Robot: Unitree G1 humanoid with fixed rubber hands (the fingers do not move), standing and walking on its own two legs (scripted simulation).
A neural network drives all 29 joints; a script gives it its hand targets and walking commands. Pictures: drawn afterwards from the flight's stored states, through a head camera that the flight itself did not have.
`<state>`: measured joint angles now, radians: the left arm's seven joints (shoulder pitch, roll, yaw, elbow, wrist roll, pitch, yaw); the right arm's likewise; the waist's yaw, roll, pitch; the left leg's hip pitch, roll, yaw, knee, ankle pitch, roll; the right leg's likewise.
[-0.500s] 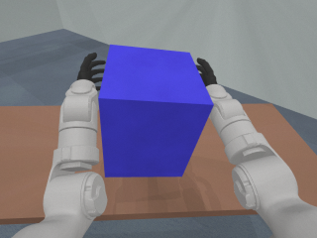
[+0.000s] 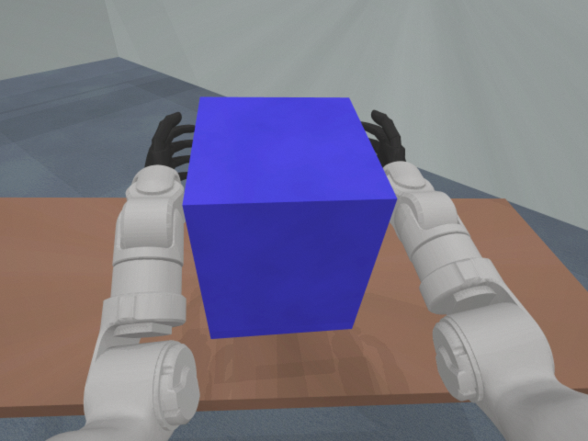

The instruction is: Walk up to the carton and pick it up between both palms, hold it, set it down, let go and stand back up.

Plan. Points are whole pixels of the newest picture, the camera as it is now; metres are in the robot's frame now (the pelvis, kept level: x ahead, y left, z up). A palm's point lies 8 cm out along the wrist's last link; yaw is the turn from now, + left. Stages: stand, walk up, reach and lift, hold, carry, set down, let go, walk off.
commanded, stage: set down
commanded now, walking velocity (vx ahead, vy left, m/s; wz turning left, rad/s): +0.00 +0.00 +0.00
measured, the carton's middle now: (279, 218) +0.38 +0.01 +0.17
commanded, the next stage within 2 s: none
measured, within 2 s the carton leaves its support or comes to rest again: neither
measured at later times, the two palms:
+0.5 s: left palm (185, 187) +0.41 +0.14 +0.21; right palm (392, 185) +0.42 -0.15 +0.20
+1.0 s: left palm (186, 210) +0.41 +0.14 +0.17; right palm (382, 203) +0.43 -0.15 +0.16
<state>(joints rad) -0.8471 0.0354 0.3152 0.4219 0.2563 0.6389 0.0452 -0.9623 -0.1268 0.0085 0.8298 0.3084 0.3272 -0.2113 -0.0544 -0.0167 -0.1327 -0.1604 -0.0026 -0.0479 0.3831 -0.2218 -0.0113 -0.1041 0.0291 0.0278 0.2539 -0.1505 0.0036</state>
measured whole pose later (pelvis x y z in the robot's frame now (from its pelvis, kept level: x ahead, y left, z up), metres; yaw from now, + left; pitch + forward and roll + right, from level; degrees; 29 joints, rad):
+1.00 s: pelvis +0.01 -0.01 +0.00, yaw +0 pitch +1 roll -1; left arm -0.76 -0.09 0.32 0.44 0.37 0.47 0.10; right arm -0.87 -0.10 -0.17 0.92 0.07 0.10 -0.03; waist -0.01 -0.02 -0.04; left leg -0.15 0.00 -0.05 0.35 -0.22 -0.01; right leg -0.10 0.03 0.03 0.25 -0.16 0.00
